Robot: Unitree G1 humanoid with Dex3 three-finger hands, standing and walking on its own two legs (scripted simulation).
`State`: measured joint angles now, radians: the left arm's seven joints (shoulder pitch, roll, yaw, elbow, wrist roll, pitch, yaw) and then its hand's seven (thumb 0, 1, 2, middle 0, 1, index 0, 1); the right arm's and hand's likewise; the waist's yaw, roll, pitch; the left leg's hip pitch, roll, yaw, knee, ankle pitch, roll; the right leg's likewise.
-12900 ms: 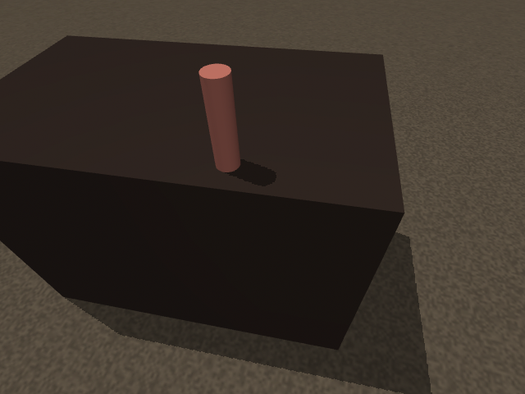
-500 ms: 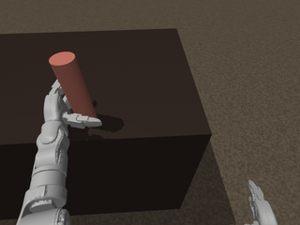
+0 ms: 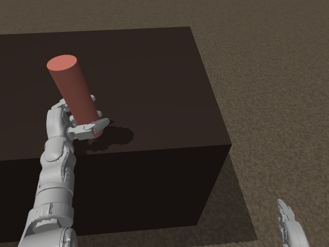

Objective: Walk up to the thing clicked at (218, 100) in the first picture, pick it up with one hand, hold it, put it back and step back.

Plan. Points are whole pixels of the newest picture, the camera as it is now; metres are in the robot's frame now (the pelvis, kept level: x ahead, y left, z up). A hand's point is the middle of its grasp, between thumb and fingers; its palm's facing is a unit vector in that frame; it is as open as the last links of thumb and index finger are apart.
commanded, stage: close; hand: left
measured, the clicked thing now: (80, 102) +0.42 +0.20 +0.16
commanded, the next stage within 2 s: settle in 0.04 s
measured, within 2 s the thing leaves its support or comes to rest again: leaves its support in 0.40 s
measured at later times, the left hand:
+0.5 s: hand (85, 111) +0.41 +0.19 +0.13, palm faces +0.16 -0.99 +0.01, open 8.3 cm
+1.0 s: hand (78, 101) +0.40 +0.19 +0.17, palm faces +0.16 -0.99 +0.00, open 8.4 cm
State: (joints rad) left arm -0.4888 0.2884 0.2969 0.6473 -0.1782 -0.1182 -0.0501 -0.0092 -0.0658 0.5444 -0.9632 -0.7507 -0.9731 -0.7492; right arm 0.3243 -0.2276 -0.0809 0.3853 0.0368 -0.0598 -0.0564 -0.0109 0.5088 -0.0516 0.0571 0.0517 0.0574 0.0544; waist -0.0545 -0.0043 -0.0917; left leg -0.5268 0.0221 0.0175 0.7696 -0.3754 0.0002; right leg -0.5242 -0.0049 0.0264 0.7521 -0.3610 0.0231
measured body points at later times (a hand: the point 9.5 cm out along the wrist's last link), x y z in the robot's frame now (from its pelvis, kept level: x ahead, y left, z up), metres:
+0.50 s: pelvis +0.00 +0.00 +0.00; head +0.02 +0.00 +0.45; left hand +0.40 +0.25 +0.13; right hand +0.15 -0.26 -0.06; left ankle +0.01 +0.12 -0.71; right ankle +0.01 -0.13 -0.71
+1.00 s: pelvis -0.01 +0.00 +0.01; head -0.01 -0.01 +0.46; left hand +0.39 +0.25 +0.18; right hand +0.15 -0.26 -0.06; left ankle +0.01 +0.12 -0.71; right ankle +0.01 -0.13 -0.71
